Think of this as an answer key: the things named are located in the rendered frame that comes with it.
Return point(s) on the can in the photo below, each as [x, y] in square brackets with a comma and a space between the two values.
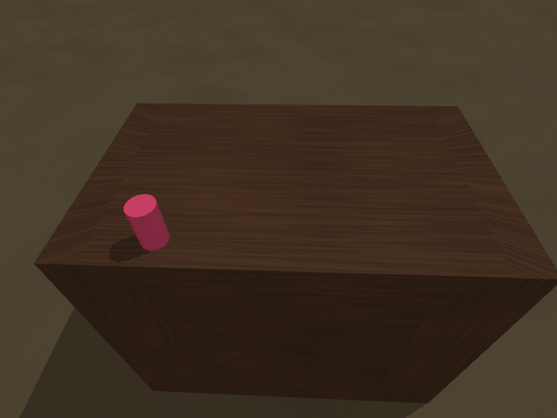
[147, 222]

